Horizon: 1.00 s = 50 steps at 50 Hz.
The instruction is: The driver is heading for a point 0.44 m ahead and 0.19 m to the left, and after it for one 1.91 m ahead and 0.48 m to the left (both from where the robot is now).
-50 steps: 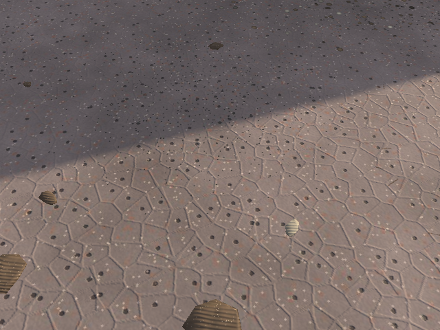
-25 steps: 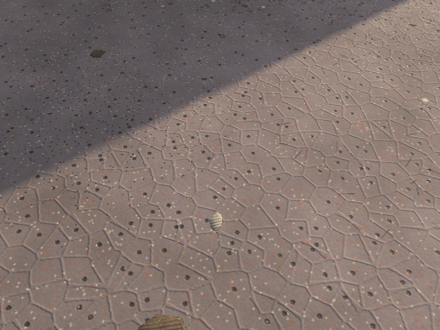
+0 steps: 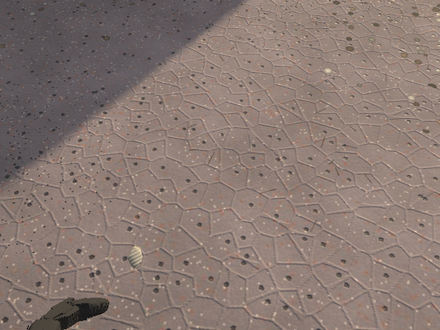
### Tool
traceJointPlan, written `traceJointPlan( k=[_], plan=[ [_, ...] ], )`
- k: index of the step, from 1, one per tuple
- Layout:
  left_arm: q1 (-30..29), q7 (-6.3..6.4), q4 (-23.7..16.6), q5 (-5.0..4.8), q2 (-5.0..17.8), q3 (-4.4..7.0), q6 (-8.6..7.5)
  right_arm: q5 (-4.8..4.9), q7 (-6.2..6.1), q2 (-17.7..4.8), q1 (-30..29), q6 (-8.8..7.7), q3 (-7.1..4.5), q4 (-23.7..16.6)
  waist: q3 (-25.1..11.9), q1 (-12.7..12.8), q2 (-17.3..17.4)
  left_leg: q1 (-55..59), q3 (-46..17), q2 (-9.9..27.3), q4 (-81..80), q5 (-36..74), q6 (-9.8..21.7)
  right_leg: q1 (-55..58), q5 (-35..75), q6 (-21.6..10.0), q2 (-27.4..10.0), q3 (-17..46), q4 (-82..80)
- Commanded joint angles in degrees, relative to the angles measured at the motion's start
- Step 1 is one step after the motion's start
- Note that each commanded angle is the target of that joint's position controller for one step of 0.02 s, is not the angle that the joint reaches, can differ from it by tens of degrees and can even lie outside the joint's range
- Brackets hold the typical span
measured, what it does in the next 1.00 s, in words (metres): walks ahead, turning left: left foot, then right foot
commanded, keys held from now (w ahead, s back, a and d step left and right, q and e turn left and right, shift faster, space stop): w+q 0.82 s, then w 0.18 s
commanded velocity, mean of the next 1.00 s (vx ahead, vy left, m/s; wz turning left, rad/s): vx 0.49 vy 0.00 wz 0.45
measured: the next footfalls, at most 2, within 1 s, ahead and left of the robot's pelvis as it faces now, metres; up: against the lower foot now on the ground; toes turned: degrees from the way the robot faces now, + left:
left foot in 0.48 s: +0.41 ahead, +0.14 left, +0.00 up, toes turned +17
right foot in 0.94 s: +0.74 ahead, +0.05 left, +0.00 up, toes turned +33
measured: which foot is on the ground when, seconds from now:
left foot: up 0.00-0.46, down 0.48-0.96, up 0.98-1.00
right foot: down 0.00-0.48, up 0.50-0.92, down 0.94-1.00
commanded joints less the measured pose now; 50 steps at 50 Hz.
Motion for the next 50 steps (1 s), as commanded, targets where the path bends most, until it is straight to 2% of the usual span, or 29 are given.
traceJointPlan(
  k=[1,2,3,5,7,10,12,16,18,20,22,23,24,25,26,27,28,29,30,33,38,41,43,45,46,47,48,49,50],
  plan=[
    [20.8,1.21,2.8,0.55,11.1,3.61,-0.63,1.8,0.09,-8.6,-6.3,-3.06,-1.6,-8.0,-12.6,11.8,-10.5,-39.0,-7.6,-1.6,29.7,1.5,2.5,40.7,-11.1,-11.9,-21.6,31.4,-18.0],
    [16.8,1.11,2.9,0.1,8.4,2.8,-0.82,1.0,-0.15,-7.9,-8.2,-2.82,-1.48,-8.0,-8.3,9.7,-7.8,-37.5,-6.1,1.1,27.2,7.0,2.8,33.5,-8.0,-10.0,-18.7,24.5,-19.3],
    [13.2,1.02,2.9,0.2,6.3,2.25,-1.03,0.05,-0.28,-7.3,-8.8,-2.3,-1.65,-7.7,-4.8,7.8,-7.7,-35.4,-6.0,2.4,24.3,11.2,2.6,27.6,-4.7,-8.7,-16.1,19.2,-21.3],
    [10.1,0.96,3.4,1.07,4.5,2.08,-2.12,0.26,0.1,-4.9,-5.9,-0.53,-1.49,-6.3,-2.9,4.6,-8.1,-29.9,-6.3,3.4,23.0,16.4,2.4,21.2,2.4,-7.7,-13.8,11.7,-24.9],
    [9.7,1.06,4.7,1.1,5.0,2.48,-3.19,0.23,0.14,-3.0,-6.1,0.7,-1.18,-6.3,-0.6,3.4,-5.3,-30.6,-6.7,3.1,21.5,18.4,1.7,18.8,10.4,-8.0,-13.8,6.5,-26.7],
    [10.2,1.61,6.2,1.31,5.9,2.81,-3.52,-0.23,0.17,-2.6,-9.9,0.91,-0.98,-8.0,2.0,3.5,-3.8,-33.7,-7.4,2.1,13.4,25.4,1.1,18.9,15.3,-7.7,-13.0,0.4,-27.8],
    [10.2,1.99,6.7,1.09,6.9,2.94,-3.41,-0.43,1.0,-2.1,-13.9,0.52,-0.51,-9.2,3.3,4.6,-3.3,-31.9,-4.9,1.4,4.1,31.7,1.6,18.9,15.5,-6.7,-11.8,-3.4,-28.7],
    [14.5,2.69,8.7,0.22,9.5,3.6,-2.37,-0.46,2.92,-1.1,-22.7,0.23,0.47,-12.9,5.8,7.9,-1.2,-33.1,-0.5,0.6,-6.3,33.7,3.5,25.6,18.6,-6.2,-14.2,-6.5,-28.2],
    [15.7,2.84,9.4,-0.31,10.4,3.85,-1.29,-0.37,3.75,-1.7,-25.0,0.18,0.36,-14.7,5.7,8.0,-1.4,-34.1,1.2,-0.3,-9.0,30.6,4.9,30.7,24.8,-5.5,-15.3,-7.8,-25.3],
    [15.4,3.23,9.3,-0.5,12.1,4.22,-0.23,-0.38,4.24,-3.4,-24.2,0.39,-0.42,-15.9,2.7,6.3,-3.4,-29.3,4.6,-3.7,-9.6,25.3,6.8,33.9,43.0,-4.3,-15.3,-9.5,-18.9],
    [14.6,3.69,8.8,-0.74,14.0,4.61,0.81,-0.23,4.05,-6.7,-16.5,0.97,-2.17,-15.0,-3.1,1.3,-5.7,-17.9,7.0,-7.9,-9.1,19.6,9.5,34.0,57.7,-3.2,-14.9,-10.1,-5.4],
    [13.4,3.84,8.4,-1.09,13.8,4.38,0.94,-0.17,3.31,-9.8,-7.6,1.2,-3.93,-13.0,-7.6,-3.9,-4.6,-4.3,6.5,-10.1,-12.9,22.1,11.7,28.3,55.0,-1.7,-12.8,-11.1,6.9],
    [14.8,3.89,7.4,0.1,10.9,3.25,0.34,-0.2,1.94,-14.3,-0.4,2.06,-5.5,-11.6,-12.7,-6.0,2.6,13.0,-6.4,-2.8,-14.4,22.4,15.0,13.9,30.9,0.7,-9.3,-10.9,25.1],
    [19.1,2.92,4.1,0.99,3.5,0.78,-1.44,-0.01,1.73,-18.8,-4.5,1.43,-5.77,-13.3,-18.5,1.5,16.0,30.5,-42.0,12.2,-22.7,14.2,27.9,-11.2,-21.1,4.5,4.7,-3.1,47.9],
    [13.5,1.8,3.2,-0.76,9.2,1.75,-3.95,-0.65,2.03,-13.7,-2.9,0.75,-4.33,-14.1,-23.5,-3.1,8.0,31.7,-48.0,13.6,-29.2,8.6,27.2,-17.1,-20.7,3.1,2.7,9.6,50.7],
    [8.7,1.38,1.4,-2.6,10.3,1.92,-4.83,-1.08,2.05,-10.8,-4.7,0.05,-3.55,-13.8,-15.2,-2.7,4.6,25.3,-39.2,11.7,-29.7,10.7,23.7,-19.4,-16.2,1.7,-0.2,9.4,47.2],
    [7.9,1.72,1.1,-1.79,9.1,1.53,-5.14,-0.87,2.2,-9.4,-8.2,-0.45,-3.09,-13.8,-8.6,0.7,-1.8,15.5,-32.1,9.0,-29.8,17.9,21.3,-17.6,-12.3,1.4,-2.8,8.9,40.6],
    [7.9,2.15,1.8,-0.18,9.4,1.86,-4.79,-0.87,2.04,-7.4,-11.6,-0.7,-2.49,-14.3,-6.3,2.7,-2.4,8.9,-26.9,6.7,-30.1,23.9,19.8,-14.0,-10.3,1.8,-4.7,8.6,35.0],
    [9.0,2.09,2.0,0.4,9.6,2.13,-4.1,-1.54,1.73,-7.0,-13.3,-0.75,-2.17,-15.2,-4.8,4.4,-0.8,3.8,-24.3,5.4,-31.3,28.3,19.7,-10.4,-8.9,2.4,-5.4,8.6,33.1],
    [9.6,2.2,1.9,1.39,7.9,1.75,-2.33,-1.27,0.92,-8.3,-13.4,-1.01,-2.47,-14.7,-3.3,5.6,0.0,-4.1,-19.3,3.5,-33.3,35.7,19.8,-7.5,-5.8,5.4,-5.4,6.6,25.6],
    [-1.7,1.86,-0.9,1.12,5.0,0.26,-2.19,-0.58,-0.41,-10.2,-10.1,-0.09,-2.96,-12.9,-1.3,1.4,3.2,-9.8,-13.5,-1.9,-31.8,28.5,14.9,-2.2,13.5,7.3,-1.2,4.7,2.9],
    [-5.3,1.22,-2.2,0.09,6.5,0.67,-2.76,-0.24,-0.44,-10.5,-7.1,0.39,-3.1,-11.6,-1.4,-0.1,4.5,-7.2,-17.6,-0.3,-29.3,23.3,13.8,-0.1,15.4,6.8,0.5,5.9,-2.9],
    [-4.7,0.68,-2.0,-0.01,7.9,1.24,-3.28,-0.27,-0.59,-9.3,-6.3,0.56,-2.76,-10.9,-2.0,0.2,5.5,-2.5,-20.5,1.8,-26.0,21.6,13.1,0.0,13.3,5.4,0.1,6.8,-5.5],
    [-2.0,0.42,-1.4,-0.01,8.8,1.86,-3.85,-0.61,-0.63,-8.9,-6.5,0.76,-2.68,-10.5,-1.9,1.9,7.3,-0.1,-22.4,3.2,-22.9,24.0,12.2,2.9,9.0,3.2,-0.1,6.0,-6.7],
    [2.1,0.6,-0.3,0.24,9.4,2.48,-4.1,-0.78,-0.53,-7.9,-7.0,0.86,-2.36,-10.5,-3.2,4.2,7.5,-0.1,-21.7,1.7,-19.4,28.4,11.1,8.3,8.1,1.6,0.7,4.6,-8.9],
    [8.2,0.9,0.6,0.99,11.3,3.3,-4.46,-1.13,-0.3,-5.5,-6.9,0.72,-1.43,-10.9,-8.3,7.1,5.9,-2.2,-18.9,-1.2,-9.7,30.5,9.1,18.5,7.6,-1.3,-2.9,7.5,-8.3],
    [16.2,1.15,1.2,1.69,15.4,4.21,-4.47,-2.01,-0.4,-2.3,-2.7,0.44,-0.19,-11.7,-17.1,8.0,-4.3,-12.8,-13.7,-6.7,8.1,16.0,6.1,35.4,6.8,-6.8,-13.8,21.8,-7.1],
    [21.1,0.38,4.8,0.81,17.5,5.13,-3.6,0.38,-0.45,-2.1,3.3,-0.07,0.16,-11.7,-19.9,6.4,-21.9,-31.2,-9.3,-11.6,24.3,-4.3,2.9,45.9,-11.8,-15.4,-22.8,48.6,-16.4],
    [19.1,0.18,3.7,-0.46,11.9,3.75,-3.49,0.98,-0.61,-7.9,-0.8,-0.21,-0.91,-11.0,-12.9,8.3,-11.5,-37.2,-12.4,-8.4,29.4,-1.7,2.8,41.7,-23.3,-13.6,-21.4,48.9,-19.7]
  ],
)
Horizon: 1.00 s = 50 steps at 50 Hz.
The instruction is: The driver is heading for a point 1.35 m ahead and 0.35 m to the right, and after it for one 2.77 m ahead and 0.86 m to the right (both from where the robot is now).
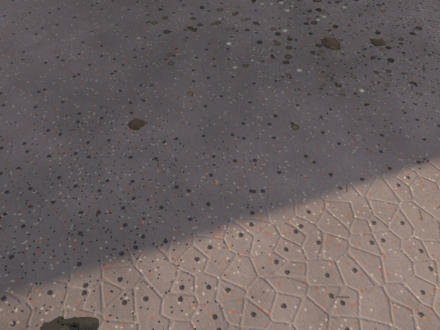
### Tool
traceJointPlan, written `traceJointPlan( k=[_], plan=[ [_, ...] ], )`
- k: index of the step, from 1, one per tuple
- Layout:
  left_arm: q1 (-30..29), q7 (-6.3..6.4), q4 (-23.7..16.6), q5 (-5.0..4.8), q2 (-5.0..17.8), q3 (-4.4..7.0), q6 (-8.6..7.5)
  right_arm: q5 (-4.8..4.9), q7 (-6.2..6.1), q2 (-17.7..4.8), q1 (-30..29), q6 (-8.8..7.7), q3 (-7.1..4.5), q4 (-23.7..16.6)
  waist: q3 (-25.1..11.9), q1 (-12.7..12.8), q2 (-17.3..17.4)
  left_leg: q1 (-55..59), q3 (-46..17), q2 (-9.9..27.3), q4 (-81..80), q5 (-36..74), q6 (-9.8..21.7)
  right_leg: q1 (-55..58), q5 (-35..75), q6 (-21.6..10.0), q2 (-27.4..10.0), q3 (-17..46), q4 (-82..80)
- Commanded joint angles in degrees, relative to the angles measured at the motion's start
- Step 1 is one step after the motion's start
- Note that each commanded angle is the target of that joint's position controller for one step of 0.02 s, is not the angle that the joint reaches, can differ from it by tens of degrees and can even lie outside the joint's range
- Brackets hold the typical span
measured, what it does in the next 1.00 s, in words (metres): walks ahead, turning right: left foot, then right foot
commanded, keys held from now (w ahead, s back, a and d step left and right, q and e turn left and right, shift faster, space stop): w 0.06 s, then w+e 0.94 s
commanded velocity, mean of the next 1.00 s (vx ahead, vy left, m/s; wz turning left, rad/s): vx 0.50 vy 0.00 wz -0.36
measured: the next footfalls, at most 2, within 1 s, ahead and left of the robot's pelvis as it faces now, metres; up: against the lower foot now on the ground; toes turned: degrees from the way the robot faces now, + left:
left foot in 0.40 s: +0.37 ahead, +0.13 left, +0.00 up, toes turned -8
right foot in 0.92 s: +0.57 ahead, -0.20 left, +0.00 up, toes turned -26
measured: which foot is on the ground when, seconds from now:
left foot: up 0.00-0.38, down 0.40-0.90, up 0.92-1.00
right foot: down 0.00-0.40, up 0.42-0.90, down 0.92-1.00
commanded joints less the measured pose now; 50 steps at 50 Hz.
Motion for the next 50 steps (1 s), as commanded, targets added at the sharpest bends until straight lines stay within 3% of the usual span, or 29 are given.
traceJointPlan(
  k=[1,2,3,5,8,11,14,16,18,19,20,21,22,23,24,25,26,28,32,36,41,43,44,45,46,47,48,49,50],
  plan=[
    [13.8,0.17,0.3,-0.8,8.1,2.91,0.51,0.81,-0.09,-8.0,-1.7,-1.46,-0.97,-5.3,-5.8,7.7,-7.3,-33.8,0.9,4.0,24.0,3.0,-0.7,34.3,-21.9,-12.1,-22.4,36.7,-16.7],
    [11.3,0.23,0.0,-0.14,7.2,2.33,0.8,-0.22,-0.05,-7.1,-5.5,-1.53,-0.72,-6.3,-2.0,6.7,-3.8,-32.4,2.8,5.9,21.6,6.4,-0.8,27.6,-14.2,-11.2,-19.8,29.9,-17.6],
    [9.7,0.37,0.2,0.14,6.1,1.9,0.91,-1.05,0.14,-6.3,-6.9,-1.76,-0.79,-6.8,-0.4,5.4,-3.8,-31.0,3.4,7.9,17.6,9.3,-0.8,23.6,-8.4,-11.0,-17.7,25.5,-18.5],
    [9.5,0.46,0.7,0.14,5.2,1.39,0.87,-1.29,0.56,-4.2,-6.1,-2.07,-0.43,-6.9,-0.4,3.6,-6.7,-26.4,5.4,9.5,12.3,11.4,-1.3,19.6,-0.1,-11.0,-14.3,20.9,-20.4],
    [11.3,0.94,1.9,-1.06,7.5,1.96,1.09,-1.9,0.64,-1.7,-9.2,-2.53,0.63,-8.1,-0.2,3.9,-6.3,-25.8,8.0,9.6,1.6,12.6,-3.1,18.2,8.6,-12.7,-13.6,17.0,-21.9],
    [13.0,1.62,2.9,-1.5,9.6,2.61,1.94,-1.66,1.18,-0.2,-15.0,-3.3,1.53,-8.9,0.3,5.6,-5.9,-20.6,9.0,7.8,-11.9,22.2,-4.4,15.7,10.0,-11.4,-11.7,13.0,-21.8],
    [16.5,1.87,4.2,-1.86,10.0,2.73,2.81,-0.93,1.88,-1.3,-19.4,-3.94,1.28,-9.5,0.4,7.2,-6.2,-15.8,9.1,5.6,-18.8,28.6,-5.0,15.4,9.3,-10.5,-11.9,13.5,-20.4],
    [17.7,2.1,4.6,-2.11,10.0,2.78,3.34,-0.64,2.18,-2.5,-20.9,-4.4,0.78,-10.1,0.5,6.9,-6.7,-13.4,8.1,5.2,-22.3,28.3,-4.3,16.8,6.6,-9.4,-12.9,16.0,-18.5],
    [17.2,2.36,4.5,-2.12,10.6,3.04,3.79,-0.53,2.13,-4.1,-18.9,-4.8,-0.01,-9.7,-0.1,4.6,-7.3,-7.9,8.1,5.2,-25.4,26.8,-2.8,16.9,5.5,-7.9,-13.4,17.7,-15.5],
    [16.9,2.43,4.4,-1.93,9.8,2.84,3.92,-0.71,1.81,-5.2,-15.1,-4.86,-0.74,-8.5,-1.7,2.5,-7.1,-1.5,8.6,5.1,-27.1,26.0,-1.5,15.6,7.2,-6.7,-11.8,17.0,-11.9],
    [16.3,2.34,3.8,-1.48,7.8,2.18,3.8,-1.34,1.26,-7.3,-9.1,-4.95,-1.74,-7.5,-5.7,-0.8,-5.9,8.4,6.6,8.2,-27.1,24.9,0.5,11.9,8.0,-4.8,-8.5,14.9,-3.4],
    [15.9,2.35,1.9,0.03,3.7,0.8,3.56,-2.06,0.59,-11.4,0.6,-4.64,-2.8,-6.5,-14.4,-4.6,2.3,22.9,-4.3,19.7,-25.9,23.5,4.0,2.9,-5.2,-2.3,-4.1,10.0,14.4],
    [22.4,2.46,0.1,-1.9,1.6,0.15,2.87,-2.32,1.11,-13.8,2.5,-3.63,-3.37,-5.1,-19.1,-1.1,19.5,32.5,-27.3,29.5,-32.4,8.7,11.2,-13.6,-25.1,-0.2,0.2,5.7,29.8],
    [20.5,2.68,1.5,-2.9,7.2,1.53,3.11,-1.72,1.37,-8.3,0.7,-3.57,-2.16,-5.4,-12.7,-2.0,11.5,27.7,-27.5,27.7,-35.1,0.4,10.5,-18.9,-22.5,0.3,-3.2,8.4,37.0],
    [16.2,2.55,0.8,-2.83,8.8,2.2,3.41,-1.35,1.3,-5.7,-1.7,-3.57,-1.37,-5.3,-6.6,-2.0,7.7,21.9,-18.9,25.7,-35.7,3.5,8.8,-20.4,-17.3,0.4,-4.7,7.8,38.4],
    [14.9,2.56,0.9,-2.37,8.0,2.22,3.78,-1.64,1.45,-4.3,-4.8,-3.66,-0.82,-5.3,-3.9,-0.4,4.4,16.4,-12.8,23.2,-36.9,10.4,8.0,-18.3,-13.1,0.9,-6.5,6.9,37.7],
    [13.7,2.38,0.5,-1.88,7.4,2.38,4.1,-1.92,1.56,-2.8,-6.9,-3.67,-0.51,-4.9,-1.5,0.8,4.4,12.4,-8.2,21.3,-38.4,15.5,7.9,-17.3,-10.5,1.3,-7.8,6.8,35.8],
    [13.4,1.84,-0.1,-2.02,5.3,2.22,5.02,-2.23,1.45,-2.6,-8.7,-4.21,-0.66,-4.0,-0.1,2.5,6.0,7.1,-1.4,19.6,-41.2,21.8,7.8,-13.9,-7.4,1.9,-9.4,6.0,34.1],
    [9.1,1.36,-2.6,-1.41,3.6,1.72,5.74,-2.01,1.01,-5.0,-8.2,-4.83,-1.71,-1.8,1.4,2.6,2.8,6.4,6.6,20.1,-43.7,30.4,9.1,-16.0,-0.6,3.2,-10.0,5.7,26.7],
    [2.7,-0.14,-4.6,-1.41,2.6,0.92,5.12,-1.63,0.51,-7.4,-7.3,-4.18,-2.3,-0.1,2.6,0.5,1.6,7.2,14.4,18.9,-43.9,32.8,7.6,-12.8,9.8,2.2,-9.2,2.5,13.5],
    [-4.1,-1.53,-8.4,-1.46,3.9,1.09,5.3,-0.13,0.41,-10.2,-4.0,-2.78,-3.24,2.3,4.4,-0.8,1.5,14.1,18.6,21.3,-40.8,37.4,5.4,-11.8,5.8,-1.1,-7.5,-1.1,5.4],
    [-2.2,-1.65,-8.9,-1.18,5.6,2.02,5.65,0.37,0.18,-12.0,-4.1,-2.03,-3.75,2.4,1.8,1.4,3.2,16.2,20.9,21.2,-33.6,55.0,4.2,-5.9,-0.1,-3.4,-4.1,-4.4,4.5],
    [2.7,-1.5,-8.0,-1.14,7.4,3.07,5.9,0.64,0.04,-12.6,-4.4,-1.55,-3.93,2.4,-1.4,4.5,3.5,15.8,22.2,20.4,-25.6,63.4,3.3,1.1,-1.8,-5.0,-1.5,-6.1,3.5],
    [12.0,-0.91,-5.5,-1.37,10.2,4.87,6.2,0.73,-0.15,-11.7,-4.7,-1.27,-3.48,2.2,-6.3,9.5,2.3,10.9,24.1,18.3,-13.4,64.3,1.5,14.7,1.3,-7.1,1.1,-6.6,0.4],
    [21.0,0.35,-3.6,-1.76,15.2,6.73,6.87,-1.07,-0.27,-8.6,-3.1,-1.55,-2.15,1.2,-11.7,12.5,-5.0,-3.9,24.3,15.6,5.0,43.6,-1.2,32.4,2.3,-10.6,-5.9,5.7,-0.5],
    [17.6,0.38,-4.8,-2.05,21.0,6.93,6.02,-2.93,0.61,-1.0,2.1,-3.08,0.48,-2.4,-17.8,4.6,-18.4,-27.9,16.4,3.6,23.6,-5.6,-4.4,48.2,-10.3,-21.9,-19.9,40.0,-8.0],
    [19.0,0.0,-6.2,-1.77,15.2,5.44,5.11,-0.71,1.28,-6.8,-5.0,-4.89,-0.45,-2.6,-21.3,10.0,-10.1,-33.5,5.8,4.7,27.9,-4.6,-3.4,48.5,-16.9,-21.4,-21.5,46.6,-15.4],
    [17.0,-0.17,-5.4,-1.26,12.4,4.49,4.26,1.04,1.54,-8.9,-9.8,-5.75,-0.99,-4.2,-12.3,9.9,-7.7,-37.0,6.4,6.9,26.0,1.4,-2.1,42.1,-12.7,-18.6,-20.0,38.4,-16.3],
    [13.7,-0.09,-5.6,-1.3,11.1,4.03,3.9,0.18,1.08,-7.9,-10.1,-6.16,-0.64,-4.0,-7.9,7.2,-3.0,-34.3,6.5,9.4,21.2,6.3,-1.8,33.8,-6.5,-16.7,-17.5,32.0,-16.0]
  ],
)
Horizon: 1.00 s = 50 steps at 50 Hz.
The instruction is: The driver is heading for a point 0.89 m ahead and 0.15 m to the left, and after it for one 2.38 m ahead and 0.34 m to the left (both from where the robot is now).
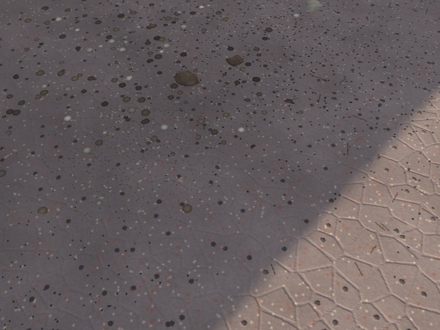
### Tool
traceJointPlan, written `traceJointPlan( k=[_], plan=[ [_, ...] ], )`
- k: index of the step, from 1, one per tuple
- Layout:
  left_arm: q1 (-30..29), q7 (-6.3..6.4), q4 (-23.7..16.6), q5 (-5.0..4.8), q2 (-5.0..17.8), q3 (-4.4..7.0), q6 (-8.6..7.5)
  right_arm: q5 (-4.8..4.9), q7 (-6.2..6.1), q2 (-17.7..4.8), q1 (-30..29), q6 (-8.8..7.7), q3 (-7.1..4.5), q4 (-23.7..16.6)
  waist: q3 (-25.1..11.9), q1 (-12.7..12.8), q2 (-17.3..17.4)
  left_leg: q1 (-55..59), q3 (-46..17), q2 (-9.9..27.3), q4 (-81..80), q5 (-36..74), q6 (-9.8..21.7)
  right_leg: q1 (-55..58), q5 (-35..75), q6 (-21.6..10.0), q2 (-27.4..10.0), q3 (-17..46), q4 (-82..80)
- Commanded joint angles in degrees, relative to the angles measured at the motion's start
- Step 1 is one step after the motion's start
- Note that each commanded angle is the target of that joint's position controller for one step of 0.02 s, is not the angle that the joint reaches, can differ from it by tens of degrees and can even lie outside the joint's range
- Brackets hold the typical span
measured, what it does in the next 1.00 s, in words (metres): walks ahead, turning left: left foot, then right foot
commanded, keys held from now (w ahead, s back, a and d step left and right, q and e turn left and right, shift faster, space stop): w+e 0.14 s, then w+q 0.86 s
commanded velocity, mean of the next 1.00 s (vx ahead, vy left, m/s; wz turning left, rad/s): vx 0.50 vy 0.00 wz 0.16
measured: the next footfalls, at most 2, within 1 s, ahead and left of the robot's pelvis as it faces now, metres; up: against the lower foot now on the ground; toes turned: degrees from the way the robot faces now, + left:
left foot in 0.44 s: +0.44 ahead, +0.12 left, +0.00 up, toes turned -3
right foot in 0.92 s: +0.73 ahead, -0.06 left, +0.00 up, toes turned +17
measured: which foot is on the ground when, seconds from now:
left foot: up 0.00-0.42, down 0.44-0.94, up 0.96-1.00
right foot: down 0.00-0.46, up 0.48-0.90, down 0.92-1.00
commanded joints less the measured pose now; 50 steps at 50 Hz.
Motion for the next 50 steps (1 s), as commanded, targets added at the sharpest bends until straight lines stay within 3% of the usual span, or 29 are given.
traceJointPlan(
  k=[1,2,5,7,10,13,17,19,20,21,22,23,24,25,26,27,28,30,32,37,40,42,44,45,46,47,48,49,50],
  plan=[
    [7.1,0.57,-2.1,0.35,7.8,2.38,-1.36,-1.13,-0.35,-7.6,-4.6,-3.16,-1.24,-7.1,-8.7,3.7,-0.6,-26.7,-5.6,3.2,2.3,7.4,1.1,27.1,2.3,-11.2,-15.8,28.1,-19.7],
    [5.1,0.85,-3.0,1.14,6.8,1.96,-1.44,-1.56,-0.32,-7.8,-3.4,-2.59,-1.49,-6.8,-8.0,1.8,-2.2,-22.7,-6.1,4.1,0.2,9.4,0.7,22.3,7.0,-11.0,-14.3,25.4,-20.9],
    [5.0,1.66,-2.4,0.96,7.3,2.07,-1.86,-2.25,-0.37,-5.9,-3.1,-0.99,-1.14,-6.6,-6.7,0.6,-2.0,-19.7,-4.5,3.4,-5.9,12.7,-1.8,15.5,15.4,-11.6,-12.4,20.6,-22.8],
    [6.8,2.42,-1.3,0.71,8.5,2.41,-1.84,-2.38,-0.45,-4.5,-7.2,-0.62,-0.58,-7.8,-5.0,1.7,-1.9,-20.6,-4.1,2.4,-13.3,19.0,-3.2,13.6,16.3,-10.7,-10.8,18.0,-23.1],
    [8.6,2.86,0.6,0.63,7.2,1.78,-1.85,-1.81,0.5,-2.2,-11.7,-0.96,0.61,-7.8,-4.4,4.3,-3.9,-16.5,-2.7,1.2,-27.1,32.5,-3.1,13.1,12.9,-7.4,-8.5,12.3,-23.3],
    [12.1,2.6,3.0,0.58,8.1,1.74,-2.22,-0.7,1.42,-2.6,-16.3,-1.39,0.83,-8.8,-2.4,6.9,-4.2,-15.8,-2.3,0.8,-32.4,37.5,-1.4,16.0,8.5,-6.9,-11.1,13.0,-23.8],
    [14.6,2.57,5.8,0.74,8.8,2.0,-1.71,-0.34,2.58,-3.9,-19.3,-1.62,0.6,-10.7,-0.3,7.6,-3.9,-22.9,-2.4,0.4,-35.6,28.8,2.7,28.0,14.9,-6.1,-16.1,13.7,-20.7],
    [13.6,2.86,6.3,0.73,9.4,2.2,-1.24,-0.26,3.05,-4.5,-16.6,-1.55,0.33,-10.5,-1.5,5.8,-4.5,-19.9,-1.3,-1.0,-36.4,23.5,4.8,31.0,25.5,-4.6,-16.5,11.8,-17.4],
    [12.6,3.03,6.1,0.87,9.8,2.28,-1.03,-0.34,3.01,-5.5,-13.1,-1.46,-0.22,-9.7,-4.2,3.8,-5.0,-14.2,0.4,-3.1,-36.5,21.7,6.0,31.2,36.4,-3.8,-15.6,10.0,-13.4],
    [11.4,3.26,5.8,1.08,9.6,2.06,-0.63,-0.54,2.76,-7.2,-6.1,-1.35,-1.33,-7.7,-8.9,-0.1,-4.0,-4.2,2.2,-5.4,-37.7,23.5,7.6,29.8,45.7,-2.4,-13.2,7.0,-4.8],
    [11.0,3.72,4.7,1.78,8.4,1.35,-0.56,-0.75,2.44,-9.8,2.5,-1.14,-2.33,-6.2,-15.4,-3.8,-1.4,10.9,-4.7,-0.8,-36.3,27.0,10.5,21.6,40.2,-0.4,-11.1,4.7,8.3],
    [17.2,3.3,3.0,2.16,4.1,-0.04,-1.64,-1.01,2.31,-15.5,7.7,-0.86,-3.82,-6.0,-22.8,-1.9,11.3,32.2,-31.0,12.4,-38.4,20.2,20.5,-0.9,12.2,4.9,-1.8,1.3,30.8],
    [15.7,2.81,3.1,2.07,4.4,-0.45,-2.9,0.38,2.55,-11.3,9.4,-0.61,-2.87,-5.0,-24.3,-3.1,13.7,37.8,-46.6,15.6,-47.6,9.9,22.4,-12.5,-19.0,5.8,1.8,7.0,38.0],
    [10.3,2.01,1.7,0.16,7.8,0.28,-4.04,0.43,2.17,-8.7,6.3,-0.33,-2.02,-5.8,-16.4,-3.8,9.2,32.5,-41.2,14.7,-49.2,4.3,19.6,-17.8,-16.2,5.0,-1.9,9.5,40.3],
    [5.9,1.78,0.6,-0.23,7.7,0.09,-4.8,-0.26,1.88,-7.9,3.2,0.03,-1.81,-6.8,-10.8,-3.3,4.0,24.7,-35.0,12.5,-50.1,6.7,17.9,-17.8,-12.1,4.5,-4.2,8.4,37.8],
    [3.7,1.83,0.0,0.89,7.3,0.16,-5.2,-0.65,1.76,-7.1,1.0,0.32,-1.46,-7.2,-6.2,-1.7,0.6,17.3,-30.3,10.4,-51.3,12.3,17.2,-16.8,-9.6,4.6,-5.8,7.5,32.8],
    [4.1,2.04,0.0,1.9,7.3,0.49,-5.11,-1.1,1.53,-6.2,-0.3,0.25,-1.07,-7.7,-5.4,0.2,1.2,13.0,-27.2,8.5,-52.3,18.0,16.6,-13.5,-7.2,5.0,-7.3,7.5,28.7],
    [6.0,2.22,0.1,2.43,6.1,0.41,-4.48,-0.98,1.13,-6.2,-1.4,0.41,-1.09,-8.3,-5.5,2.0,3.9,8.8,-23.9,6.4,-53.6,25.2,17.0,-10.2,-6.0,6.6,-7.6,6.6,24.3],
    [5.0,2.58,-0.1,2.52,4.9,0.08,-3.8,-0.68,0.49,-7.2,-0.6,0.39,-1.44,-7.8,-5.0,2.1,3.9,5.5,-20.7,5.3,-54.1,30.2,17.4,-9.8,-3.6,8.5,-7.2,5.2,19.4],
    [-5.9,2.34,-2.3,2.04,2.2,-0.97,-4.25,0.17,-0.96,-8.8,3.6,1.41,-2.08,-5.7,-4.0,-1.6,4.4,0.9,-16.4,1.1,-52.6,29.0,13.4,-3.6,14.3,10.2,-3.7,4.4,0.0],
    [-10.3,1.63,-3.4,1.18,3.0,-0.68,-4.91,0.57,-1.33,-8.6,6.7,2.19,-2.16,-4.5,-3.9,-3.0,4.8,3.8,-20.1,2.3,-50.0,25.9,12.6,-1.6,15.9,9.6,-2.1,5.4,-5.5],
    [-10.7,1.28,-3.5,0.94,4.3,-0.11,-5.35,0.58,-1.57,-8.3,7.2,2.7,-2.17,-4.3,-4.0,-2.4,5.6,7.9,-23.8,3.6,-47.1,24.7,11.9,-0.8,12.8,8.6,-1.9,6.8,-8.4],
    [-7.7,1.29,-2.7,0.75,5.7,0.67,-5.81,0.35,-1.67,-8.3,6.1,3.1,-2.42,-4.6,-4.5,-0.3,7.3,9.6,-26.2,4.4,-43.5,27.4,10.9,3.4,8.4,6.6,-2.1,6.6,-10.1],
    [-2.9,1.62,-1.5,0.93,6.9,1.43,-6.04,0.23,-1.53,-7.4,5.0,3.18,-2.12,-5.0,-6.8,2.5,7.2,8.6,-25.2,2.5,-39.2,30.6,9.6,10.8,9.2,4.9,-2.5,5.7,-12.7],
    [4.5,2.08,-0.6,1.85,9.1,2.28,-6.25,-0.31,-1.19,-4.8,4.2,2.96,-1.16,-6.0,-13.7,6.2,4.9,3.9,-22.2,-0.1,-27.9,29.1,7.8,24.5,8.5,1.5,-8.5,10.2,-10.7],
    [12.0,2.55,0.2,2.75,13.6,3.48,-5.76,-0.19,-1.15,-1.0,9.7,2.5,0.04,-7.1,-22.8,6.3,-6.4,-12.3,-14.2,-7.8,-9.3,11.6,3.8,45.5,3.7,-5.8,-21.3,28.3,-10.5],
    [14.3,1.99,2.1,1.32,12.4,3.48,-4.93,0.69,-1.14,-2.5,13.1,2.11,0.37,-7.9,-24.9,5.2,-18.4,-25.0,-11.1,-7.3,2.4,-7.5,2.5,49.8,-9.3,-10.5,-28.5,46.7,-15.4],
    [11.3,2.1,1.1,0.87,7.5,2.27,-4.62,1.1,-1.13,-7.6,9.4,2.27,-0.93,-7.1,-16.3,6.2,-10.1,-28.9,-12.0,-3.5,6.9,-3.2,1.9,42.5,-16.4,-8.2,-26.3,41.7,-17.5],
    [8.6,2.29,0.8,1.18,5.5,1.65,-4.16,0.61,-1.07,-8.7,4.3,2.61,-1.38,-7.8,-9.9,6.4,-5.5,-28.8,-9.7,-1.7,7.2,1.6,1.5,35.0,-12.8,-5.9,-23.4,32.6,-18.5]
  ],
)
